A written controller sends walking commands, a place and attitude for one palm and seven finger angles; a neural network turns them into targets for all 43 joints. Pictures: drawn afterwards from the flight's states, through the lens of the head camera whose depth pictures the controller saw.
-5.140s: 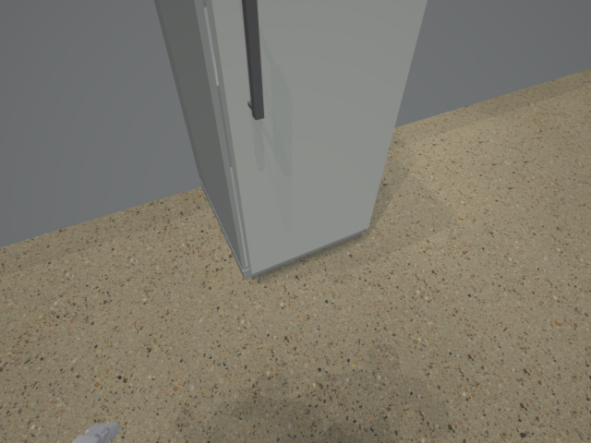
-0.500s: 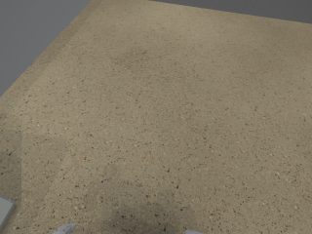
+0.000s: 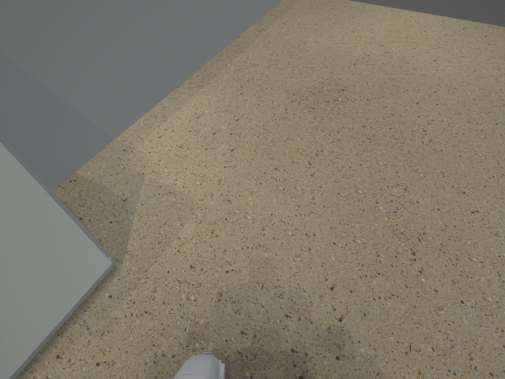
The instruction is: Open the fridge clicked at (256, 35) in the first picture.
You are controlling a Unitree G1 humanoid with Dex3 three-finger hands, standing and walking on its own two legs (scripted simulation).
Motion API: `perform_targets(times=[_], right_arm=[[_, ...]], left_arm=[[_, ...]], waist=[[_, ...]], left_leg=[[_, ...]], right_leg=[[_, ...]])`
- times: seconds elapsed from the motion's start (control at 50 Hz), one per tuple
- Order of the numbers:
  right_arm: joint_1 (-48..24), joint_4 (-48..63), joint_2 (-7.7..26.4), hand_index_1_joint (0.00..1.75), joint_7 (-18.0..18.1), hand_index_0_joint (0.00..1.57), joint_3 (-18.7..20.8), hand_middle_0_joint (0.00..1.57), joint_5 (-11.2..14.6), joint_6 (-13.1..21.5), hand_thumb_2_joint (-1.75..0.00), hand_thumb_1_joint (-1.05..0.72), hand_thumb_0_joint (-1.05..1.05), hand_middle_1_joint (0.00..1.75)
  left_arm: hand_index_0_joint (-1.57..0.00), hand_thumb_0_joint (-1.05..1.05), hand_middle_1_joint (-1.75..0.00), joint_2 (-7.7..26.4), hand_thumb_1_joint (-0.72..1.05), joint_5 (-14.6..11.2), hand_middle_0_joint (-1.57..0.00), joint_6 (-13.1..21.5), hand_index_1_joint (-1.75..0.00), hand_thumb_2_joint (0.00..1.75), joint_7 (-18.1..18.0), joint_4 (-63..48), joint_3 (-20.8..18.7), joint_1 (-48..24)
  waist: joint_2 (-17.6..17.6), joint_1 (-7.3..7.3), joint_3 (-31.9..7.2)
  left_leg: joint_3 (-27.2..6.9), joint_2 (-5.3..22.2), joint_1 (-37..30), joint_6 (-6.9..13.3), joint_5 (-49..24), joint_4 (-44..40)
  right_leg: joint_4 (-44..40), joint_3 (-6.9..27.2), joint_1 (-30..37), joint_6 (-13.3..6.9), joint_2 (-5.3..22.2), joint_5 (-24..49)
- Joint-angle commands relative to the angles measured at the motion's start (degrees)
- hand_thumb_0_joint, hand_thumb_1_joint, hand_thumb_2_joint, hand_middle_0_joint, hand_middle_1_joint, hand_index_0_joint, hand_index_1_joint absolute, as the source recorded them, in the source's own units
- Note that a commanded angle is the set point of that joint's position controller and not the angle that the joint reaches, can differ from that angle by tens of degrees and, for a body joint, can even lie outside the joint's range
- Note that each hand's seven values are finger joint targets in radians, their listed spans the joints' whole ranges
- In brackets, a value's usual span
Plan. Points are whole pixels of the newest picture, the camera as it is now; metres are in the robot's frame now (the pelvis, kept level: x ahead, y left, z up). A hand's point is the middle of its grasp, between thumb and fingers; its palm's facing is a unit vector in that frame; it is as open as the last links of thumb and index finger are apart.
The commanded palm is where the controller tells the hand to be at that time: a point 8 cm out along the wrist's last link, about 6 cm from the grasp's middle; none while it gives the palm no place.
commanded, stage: turn to face it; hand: left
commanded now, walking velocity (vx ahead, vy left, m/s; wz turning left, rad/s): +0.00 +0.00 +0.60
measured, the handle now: out of the picture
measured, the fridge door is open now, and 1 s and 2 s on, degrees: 0 0 0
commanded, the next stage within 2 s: take the last steps up to it in 1.66 s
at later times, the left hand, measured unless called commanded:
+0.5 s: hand out of the picture +0.06 +0.29 -0.16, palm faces +0.31 -0.91 -0.26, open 7.4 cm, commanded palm none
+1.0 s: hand out of the picture -0.08 +0.27 -0.19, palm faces +0.60 -0.76 -0.24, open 7.4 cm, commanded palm none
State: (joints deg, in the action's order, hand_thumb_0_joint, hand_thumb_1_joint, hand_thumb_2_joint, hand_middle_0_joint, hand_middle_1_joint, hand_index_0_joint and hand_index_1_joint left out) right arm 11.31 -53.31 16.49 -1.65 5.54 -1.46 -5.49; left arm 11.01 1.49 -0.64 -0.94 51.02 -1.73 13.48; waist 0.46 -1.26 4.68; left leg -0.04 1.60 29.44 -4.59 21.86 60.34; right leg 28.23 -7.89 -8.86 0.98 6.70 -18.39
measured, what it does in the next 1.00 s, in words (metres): steps on the spot, turning left: left foot, then right foot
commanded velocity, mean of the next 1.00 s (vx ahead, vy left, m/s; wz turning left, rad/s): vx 0.00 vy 0.00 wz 0.60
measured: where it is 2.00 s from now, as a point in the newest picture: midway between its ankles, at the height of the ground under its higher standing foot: outside the picture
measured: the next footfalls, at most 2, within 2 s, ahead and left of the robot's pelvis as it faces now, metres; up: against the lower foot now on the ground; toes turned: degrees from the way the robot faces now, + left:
left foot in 0.16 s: +0.04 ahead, +0.16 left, +0.00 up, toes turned +11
right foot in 0.60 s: +0.11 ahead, -0.07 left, +0.00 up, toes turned +19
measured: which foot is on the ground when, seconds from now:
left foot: up 0.00-0.14, down 0.16-0.60, up 0.62-0.96, down 0.98-1.00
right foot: down 0.00-0.16, up 0.18-0.58, down 0.60-0.98, up 1.00-1.00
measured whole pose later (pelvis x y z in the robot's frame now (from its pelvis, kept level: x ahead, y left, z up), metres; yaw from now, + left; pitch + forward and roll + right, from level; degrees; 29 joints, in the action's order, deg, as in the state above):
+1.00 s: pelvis +0.01 +0.06 -0.02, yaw +37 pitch +0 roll +0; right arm 9.3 -51.9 14.8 -2.1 3.9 -1.1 -3.2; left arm 14.8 1.2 -2.2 -0.5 50.7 -3.1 13.8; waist -3.2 0.0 5.8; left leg 5.2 0.7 18.8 -0.5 16.8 37.2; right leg 42.0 -12.4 -14.9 5.1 12.6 -24.5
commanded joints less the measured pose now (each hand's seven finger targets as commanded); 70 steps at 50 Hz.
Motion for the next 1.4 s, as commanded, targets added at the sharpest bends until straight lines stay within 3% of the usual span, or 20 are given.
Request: perform_targets(times=[0.0, 0.06, 0.1, 0.12, 0.14, 0.18, 0.26, 0.4, 0.52, 0.54, 0.58, 0.6, 0.68, 0.86, 0.92, 0.94, 0.96, 0.98, 1.1, 1.38], right_arm=[[-8.44, 6.94, 1.82, 0.3, -0.34, 0.2, -0.59, 0.2, 0.52, 2.27, -0.9, -0.9, 0.0, 0.3], [-7.67, 7.11, 2.24, 0.3, -0.17, 0.2, -0.82, 0.2, 0.77, 3.08, -0.9, -0.9, 0.0, 0.3], [-1.74, 5.91, 4.82, 0.3, 0.05, 0.2, -0.1, 0.2, 0.44, 3.86, -0.9, -0.9, 0.0, 0.3], [2.59, 5.27, 10.57, 0.3, 0.3, 0.2, 1.39, 0.2, 0.05, 4.54, -0.9, -0.9, 0.0, 0.3], [6.54, 4.79, 16.26, 0.3, 0.53, 0.2, 2.82, 0.2, 0.59, 4.52, -0.9, -0.9, 0.0, 0.3], [5.98, 3.63, 14.02, 0.3, 1.8, 0.2, 2.45, 0.2, 0.78, 4.6, -0.9, -0.9, 0.0, 0.3], [-4.22, 6.53, 8.68, 0.3, 1.98, 0.2, 0.61, 0.2, 0.22, 5.02, -0.9, -0.9, 0.0, 0.3], [-1.0, 6.02, 8.97, 0.3, 1.89, 0.2, 1.32, 0.2, 0.1, 4.68, -0.9, -0.9, 0.0, 0.3], [-3.12, 6.76, 8.5, 0.3, 1.77, 0.2, 1.74, 0.2, 0.25, 4.18, -0.9, -0.9, 0.0, 0.3], [-3.4, 6.93, 7.65, 0.3, 1.6, 0.2, 1.64, 0.2, 0.64, 4.27, -0.9, -0.9, 0.0, 0.3], [-1.5, 9.0, 2.03, 0.3, 1.13, 0.2, 0.84, 0.2, 0.98, 4.52, -0.9, -0.9, 0.0, 0.3], [-1.54, 8.18, 4.74, 0.3, 1.33, 0.2, 1.47, 0.2, 0.25, 3.79, -0.9, -0.9, 0.0, 0.3], [-0.73, 5.44, 2.72, 0.3, -0.04, 0.2, 0.89, 0.2, 0.12, 2.47, -0.9, -0.9, 0.0, 0.3], [-6.12, 6.65, 1.25, 0.3, -0.46, 0.2, -0.58, 0.2, 0.82, 2.83, -0.9, -0.9, 0.0, 0.3], [-0.6, 5.53, 3.31, 0.3, -0.16, 0.2, -0.28, 0.2, 0.6, 3.74, -0.9, -0.9, 0.0, 0.3], [3.25, 4.83, 6.65, 0.3, -0.2, 0.2, 0.62, 0.2, 0.46, 4.27, -0.9, -0.9, 0.0, 0.3], [6.89, 4.84, 13.93, 0.3, 0.17, 0.2, 2.39, 0.2, 0.1, 4.79, -0.9, -0.9, 0.0, 0.3], [10.74, 2.87, 15.23, 0.3, 0.78, 0.2, 2.52, 0.2, 0.52, 4.57, -0.9, -0.9, 0.0, 0.3], [-0.66, 5.54, 7.94, 0.3, 2.25, 0.2, 0.1, 0.2, 0.34, 5.36, -0.9, -0.9, 0.0, 0.3], [3.12, 4.15, 7.26, 0.3, 2.27, 0.2, 1.03, 0.2, -0.08, 4.37, -0.9, -0.9, 0.0, 0.3]], left_arm=[[-0.2, 0.0, -0.3, 13.77, 0.9, 0.22, -0.2, 0.66, -0.3, 0.9, -0.81, -2.91, -3.79, 4.05], [-0.2, 0.0, -0.3, 15.08, 0.9, 0.34, -0.2, 0.24, -0.3, 0.9, -0.69, -2.69, -4.52, 4.04], [-0.2, 0.0, -0.3, 15.35, 0.9, -0.45, -0.2, 0.09, -0.3, 0.9, -0.37, -2.83, -4.7, 3.03], [-0.2, 0.0, -0.3, 13.1, 0.9, -0.87, -0.2, 0.04, -0.3, 0.9, -0.03, -4.15, -4.5, 3.44], [-0.2, 0.0, -0.3, 9.11, 0.9, -0.93, -0.2, 0.1, -0.3, 0.9, 0.28, -6.61, -3.04, 1.12], [-0.2, 0.0, -0.3, 8.9, 0.9, -0.94, -0.2, -0.84, -0.3, 0.9, -0.54, -6.73, -3.39, -3.4], [-0.2, 0.0, -0.3, 9.09, 0.9, -0.51, -0.2, -1.07, -0.3, 0.9, 0.61, -4.03, -3.89, -1.06], [-0.2, 0.0, -0.3, 8.23, 0.9, -0.7, -0.2, -0.88, -0.3, 0.9, 0.16, -6.57, -3.39, -4.99], [-0.2, 0.0, -0.3, 8.37, 0.9, -1.28, -0.2, 0.22, -0.3, 0.9, -0.33, -6.97, -3.15, -1.12], [-0.2, 0.0, -0.3, 9.71, 0.9, -1.14, -0.2, 0.75, -0.3, 0.9, -0.52, -6.65, -3.45, 0.72], [-0.2, 0.0, -0.3, 17.6, 0.9, 0.14, -0.2, 1.41, -0.3, 0.9, -1.06, -6.83, -4.87, 2.98], [-0.2, 0.0, -0.3, 16.37, 0.9, -0.32, -0.2, 1.3, -0.3, 0.9, -1.24, -7.02, -4.77, 2.11], [-0.2, 0.0, -0.3, 10.64, 0.9, -0.15, -0.2, 1.29, -0.3, 0.9, -1.21, -8.08, -3.02, -5.42], [-0.2, 0.0, -0.3, 14.87, 0.9, 0.39, -0.2, 0.28, -0.3, 0.9, -0.82, -4.44, -4.29, 1.36], [-0.2, 0.0, -0.3, 14.95, 0.9, -0.26, -0.2, -0.25, -0.3, 0.9, -0.51, -4.27, -4.65, 0.33], [-0.2, 0.0, -0.3, 13.44, 0.9, -0.73, -0.2, -0.57, -0.3, 0.9, -0.27, -4.61, -4.47, 0.39], [-0.2, 0.0, -0.3, 9.07, 0.9, -1.21, -0.2, -0.69, -0.3, 0.9, 0.31, -7.26, -3.63, 0.28], [-0.2, 0.0, -0.3, 9.11, 0.9, -0.55, -0.2, -1.29, -0.3, 0.9, -0.34, -8.49, -2.88, -4.42], [-0.2, 0.0, -0.3, 9.17, 0.9, -0.64, -0.2, -1.2, -0.3, 0.9, 0.35, -3.74, -3.66, -2.22], [-0.2, 0.0, -0.3, 7.32, 0.9, -0.93, -0.2, -1.05, -0.3, 0.9, -0.57, -5.73, -2.91, -6.57]], waist=[[-14.64, 3.86, -3.65], [-15.8, 3.88, -5.33], [-11.16, 0.27, -9.38], [0.82, -2.07, -13.99], [16.48, -4.15, -15.14], [13.21, -4.36, -13.42], [9.06, 0.38, -7.05], [7.34, -1.06, -8.28], [7.73, 1.72, -9.47], [4.96, 2.99, -10.05], [-17.55, 3.82, -11.27], [-14.94, 3.61, -10.54], [-10.09, -0.15, -3.38], [-14.69, 3.71, -4.61], [-11.29, 0.71, -8.05], [-1.9, -1.54, -10.5], [18.2, -3.37, -11.69], [16.25, -5.44, -12.76], [7.36, 0.19, -8.42], [7.3, -1.2, -8.59]], left_leg=[[4.87, -0.54, -0.31, 0.11, 1.95, -11.06], [7.5, -1.72, -7.48, 1.48, 1.05, -21.76], [7.18, -1.88, -19.26, 2.87, -10.69, -34.89], [-4.5, 8.2, -33.15, 7.13, -25.97, -37.16], [-20.76, 22.03, -39.31, 14.57, -52.39, -35.59], [-18.52, 20.21, -32.15, 17.3, -43.64, -36.08], [-11.31, 11.29, -19.64, 13.02, -32.26, -38.95], [-18.15, 10.79, -22.34, 14.96, -32.18, -38.06], [-21.23, 7.28, -15.41, 12.47, -35.26, -32.24], [-20.46, 5.2, -11.47, 10.24, -30.86, -29.36], [-3.56, -7.49, 5.79, 2.18, 10.99, -7.96], [-6.13, -4.2, 4.47, 2.5, 12.53, 2.2], [-2.13, -0.76, 4.28, 0.81, 1.87, 10.4], [6.08, -0.55, -5.32, 1.25, 3.57, -14.5], [7.27, -1.14, -15.32, 2.42, -6.97, -29.76], [1.58, 2.54, -25.5, 4.17, -16.32, -35.96], [-20.95, 19.47, -33.93, 12.18, -39.76, -37.88], [-23.26, 22.79, -30.3, 16.72, -42.06, -38.73], [-12.86, 11.63, -21.83, 13.36, -31.0, -40.35], [-24.8, 10.27, -22.17, 15.74, -25.4, -40.69]], right_leg=[[-4.17, 4.63, 5.94, -6.52, 12.01, 36.03], [0.07, 2.54, 5.78, -5.4, 12.94, 38.2], [10.6, -1.41, 2.04, -1.75, 11.77, 35.73], [23.2, -3.3, -10.76, 1.71, 7.91, 20.41], [35.23, -1.18, -25.27, 4.87, 1.38, -18.81], [40.48, 6.34, -27.16, 4.33, 1.92, -16.78], [36.41, 6.73, -21.23, 4.45, 0.65, -6.12], [25.45, 7.64, -20.07, 4.62, -2.52, -6.51], [4.67, 6.47, -4.85, 3.47, -5.67, 0.9], [-3.37, 7.45, 1.61, 3.06, -4.28, 6.81], [-10.62, 29.04, 12.08, -7.29, 20.87, 20.29], [-10.55, 27.5, 6.37, -10.49, 21.8, 19.36], [-8.03, 10.23, -0.42, -7.41, 12.31, 22.98], [-3.54, 2.39, 2.66, -6.81, 14.41, 29.44], [5.45, -1.85, 0.87, -2.78, 13.14, 27.12], [15.95, -3.0, -6.98, -0.03, 11.14, 19.69], [29.98, -3.91, -24.48, 4.93, 2.49, -15.18], [36.69, 3.37, -24.91, 4.34, 1.32, -22.0], [37.96, 7.56, -22.3, 4.41, 0.86, -4.5], [20.95, 8.89, -16.97, 3.78, -3.94, -7.17]])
